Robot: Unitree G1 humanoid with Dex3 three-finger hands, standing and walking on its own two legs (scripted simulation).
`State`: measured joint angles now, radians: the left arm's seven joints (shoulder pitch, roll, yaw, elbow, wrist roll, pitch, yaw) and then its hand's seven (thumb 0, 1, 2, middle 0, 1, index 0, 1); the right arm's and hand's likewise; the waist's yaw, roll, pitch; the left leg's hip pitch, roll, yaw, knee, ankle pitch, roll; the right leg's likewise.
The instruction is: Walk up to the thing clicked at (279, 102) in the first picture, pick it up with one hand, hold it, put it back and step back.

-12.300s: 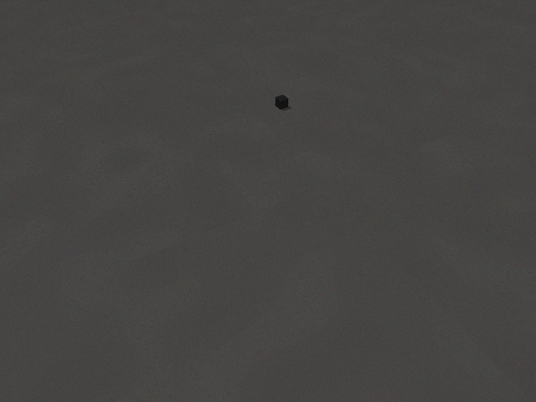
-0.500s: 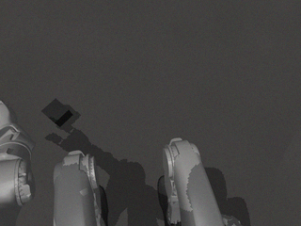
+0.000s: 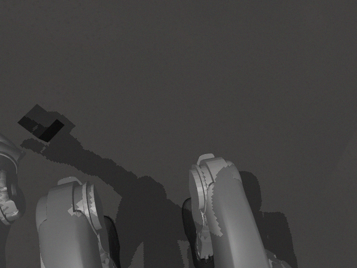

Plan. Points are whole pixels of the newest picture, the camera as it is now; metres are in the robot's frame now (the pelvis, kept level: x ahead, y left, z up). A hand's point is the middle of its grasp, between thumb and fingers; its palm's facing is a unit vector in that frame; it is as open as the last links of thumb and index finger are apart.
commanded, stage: rise first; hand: left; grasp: from above
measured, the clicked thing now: (42, 123) +0.49 +0.30 -0.29
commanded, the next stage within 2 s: approach in 1.90 s
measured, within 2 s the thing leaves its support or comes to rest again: neither
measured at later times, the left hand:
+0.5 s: hand (1, 134) +0.44 +0.34 -0.18, palm faces -0.25 -0.33 -0.91, open 13.9 cm
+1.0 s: hand (8, 129) +0.45 +0.33 -0.19, palm faces -0.25 -0.33 -0.91, open 13.8 cm
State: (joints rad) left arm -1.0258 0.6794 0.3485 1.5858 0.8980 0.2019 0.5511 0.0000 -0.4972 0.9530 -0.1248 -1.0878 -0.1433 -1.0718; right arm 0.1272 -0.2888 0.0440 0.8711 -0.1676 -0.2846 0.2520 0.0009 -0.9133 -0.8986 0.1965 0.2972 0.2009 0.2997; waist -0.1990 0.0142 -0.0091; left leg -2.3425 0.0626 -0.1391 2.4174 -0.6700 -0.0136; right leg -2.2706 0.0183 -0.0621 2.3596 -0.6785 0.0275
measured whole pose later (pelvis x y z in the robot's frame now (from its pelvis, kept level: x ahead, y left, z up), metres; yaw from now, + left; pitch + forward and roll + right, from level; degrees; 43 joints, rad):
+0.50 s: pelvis +0.00 +0.00 -0.01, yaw -2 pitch +33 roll -8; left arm -1.05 0.73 0.35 1.60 0.92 0.20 0.55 0.00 -0.53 0.96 -0.13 -1.06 -0.13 -1.06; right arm 0.15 -0.31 0.07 0.86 -0.17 -0.29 0.29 0.00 -0.92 -0.90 0.20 0.30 0.20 0.30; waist -0.23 0.00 0.02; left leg -2.37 0.06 -0.17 2.46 -0.68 -0.01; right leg -2.28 0.02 -0.08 2.38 -0.68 0.04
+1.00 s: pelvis +0.00 +0.00 -0.01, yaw -3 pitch +32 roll -9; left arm -1.10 0.79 0.34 1.68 0.93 0.20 0.58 0.00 -0.52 0.95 -0.14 -1.05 -0.15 -1.05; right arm 0.15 -0.32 0.12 0.85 -0.19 -0.32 0.32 0.00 -0.92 -0.90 0.20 0.30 0.20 0.30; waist -0.27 -0.01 0.05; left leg -2.37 0.06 -0.19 2.47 -0.67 -0.01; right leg -2.28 0.03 -0.10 2.38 -0.66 0.04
